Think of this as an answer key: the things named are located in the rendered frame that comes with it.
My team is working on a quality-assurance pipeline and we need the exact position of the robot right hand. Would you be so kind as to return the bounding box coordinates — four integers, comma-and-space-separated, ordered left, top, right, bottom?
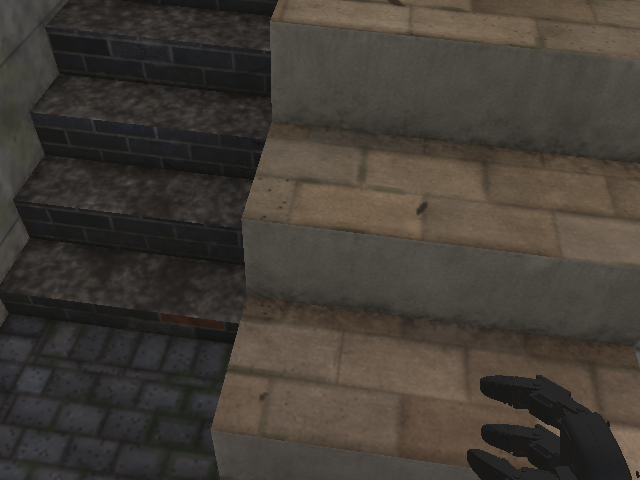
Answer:
467, 375, 640, 480

